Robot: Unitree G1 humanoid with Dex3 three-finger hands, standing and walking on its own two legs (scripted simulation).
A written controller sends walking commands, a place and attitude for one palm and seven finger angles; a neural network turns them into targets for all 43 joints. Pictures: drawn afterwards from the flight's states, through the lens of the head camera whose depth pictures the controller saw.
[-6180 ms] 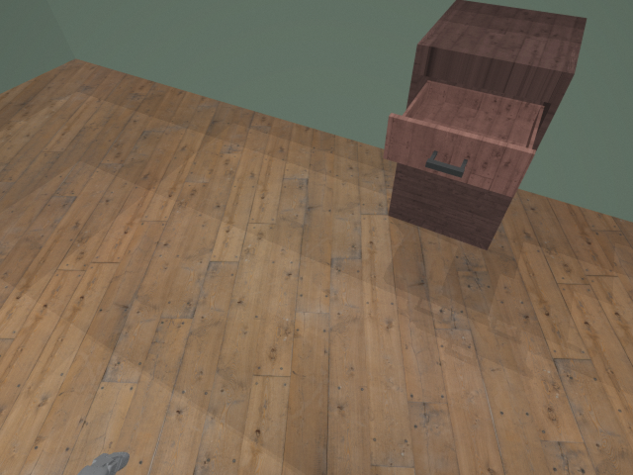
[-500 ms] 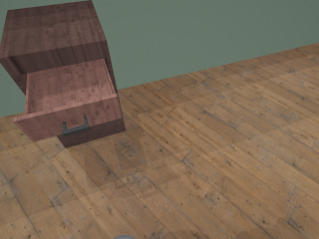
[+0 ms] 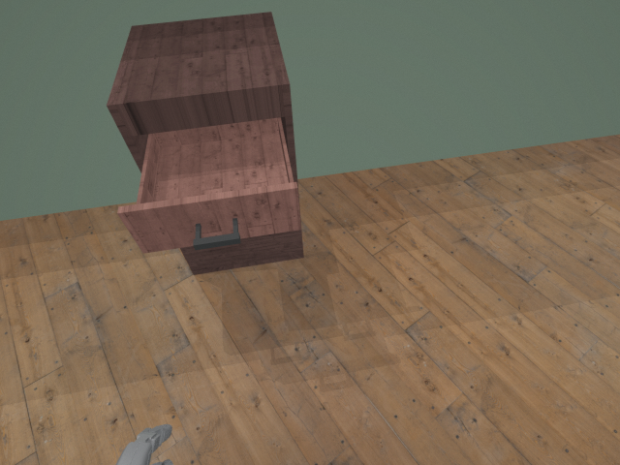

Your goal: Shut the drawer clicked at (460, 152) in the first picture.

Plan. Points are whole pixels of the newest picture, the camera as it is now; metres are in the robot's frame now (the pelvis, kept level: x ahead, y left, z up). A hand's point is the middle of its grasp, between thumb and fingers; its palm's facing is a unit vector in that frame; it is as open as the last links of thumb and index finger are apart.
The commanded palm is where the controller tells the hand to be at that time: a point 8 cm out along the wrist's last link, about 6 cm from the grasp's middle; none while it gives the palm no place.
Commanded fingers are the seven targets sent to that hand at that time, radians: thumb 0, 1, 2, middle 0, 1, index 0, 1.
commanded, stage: turn to face it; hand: left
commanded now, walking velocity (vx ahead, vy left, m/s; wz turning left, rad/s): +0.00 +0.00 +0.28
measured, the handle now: (217, 233) +0.60 +0.24 -0.18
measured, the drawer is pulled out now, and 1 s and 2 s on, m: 0.27 0.27 0.27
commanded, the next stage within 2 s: take the last steps up to it in 0.10 s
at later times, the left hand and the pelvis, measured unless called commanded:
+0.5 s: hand out of the picture -0.06 +0.23 -0.17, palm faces +0.19 -0.96 -0.19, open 7.4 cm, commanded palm none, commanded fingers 0.00 0.90 0.90 -0.20 -0.30 -0.20 -0.30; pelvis +0.01 +0.04 +0.01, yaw +8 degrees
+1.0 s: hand (211, 394) +0.25 +0.18 -0.16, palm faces +0.13 -0.97 -0.20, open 7.3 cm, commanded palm none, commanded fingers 0.00 0.90 0.90 -0.20 -0.30 -0.20 -0.30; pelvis +0.17 -0.01 +0.00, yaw +7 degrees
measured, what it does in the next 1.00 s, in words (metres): walks ahead: left foot, then right foot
